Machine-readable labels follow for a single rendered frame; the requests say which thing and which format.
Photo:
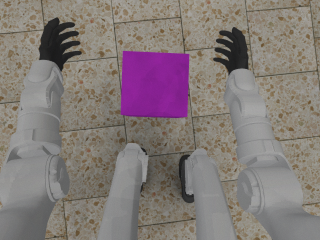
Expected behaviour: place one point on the robot left hand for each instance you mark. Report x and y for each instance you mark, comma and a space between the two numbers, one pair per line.
51, 48

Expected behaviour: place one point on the robot right hand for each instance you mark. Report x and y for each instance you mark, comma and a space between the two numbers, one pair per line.
238, 54

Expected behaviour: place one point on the robot left thigh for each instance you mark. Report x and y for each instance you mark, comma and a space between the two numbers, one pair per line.
121, 214

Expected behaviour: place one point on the carton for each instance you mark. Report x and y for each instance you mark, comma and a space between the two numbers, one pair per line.
154, 84

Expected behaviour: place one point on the robot left upper arm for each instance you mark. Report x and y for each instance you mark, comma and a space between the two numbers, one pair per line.
29, 190

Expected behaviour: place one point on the robot right upper arm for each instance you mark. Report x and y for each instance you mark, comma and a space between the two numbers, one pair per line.
273, 195

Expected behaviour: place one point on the right robot forearm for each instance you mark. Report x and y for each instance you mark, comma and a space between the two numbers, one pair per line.
256, 143

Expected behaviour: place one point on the robot left shin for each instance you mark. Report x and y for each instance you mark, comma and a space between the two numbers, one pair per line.
134, 146

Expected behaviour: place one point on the left robot forearm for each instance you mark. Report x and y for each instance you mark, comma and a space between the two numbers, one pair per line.
39, 114

